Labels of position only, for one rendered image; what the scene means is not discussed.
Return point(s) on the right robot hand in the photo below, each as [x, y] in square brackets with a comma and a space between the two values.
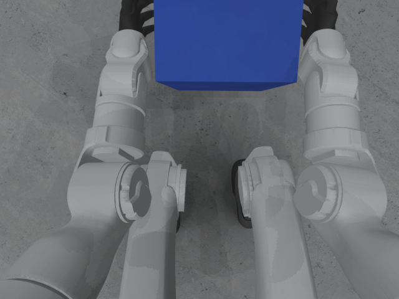
[323, 16]

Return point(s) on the left robot foot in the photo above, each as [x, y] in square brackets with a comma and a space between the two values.
[178, 224]

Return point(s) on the right robot forearm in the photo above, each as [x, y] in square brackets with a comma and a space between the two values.
[332, 107]

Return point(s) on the left robot forearm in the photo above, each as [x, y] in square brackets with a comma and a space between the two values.
[120, 108]

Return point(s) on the carton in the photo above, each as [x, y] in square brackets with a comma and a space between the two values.
[227, 45]

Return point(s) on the robot left upper arm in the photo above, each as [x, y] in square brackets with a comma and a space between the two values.
[74, 261]

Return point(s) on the left robot hand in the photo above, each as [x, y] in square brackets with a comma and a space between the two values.
[132, 18]

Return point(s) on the robot right upper arm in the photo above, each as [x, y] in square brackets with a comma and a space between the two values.
[345, 205]

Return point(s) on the robot right shin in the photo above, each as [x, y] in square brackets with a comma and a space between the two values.
[286, 168]

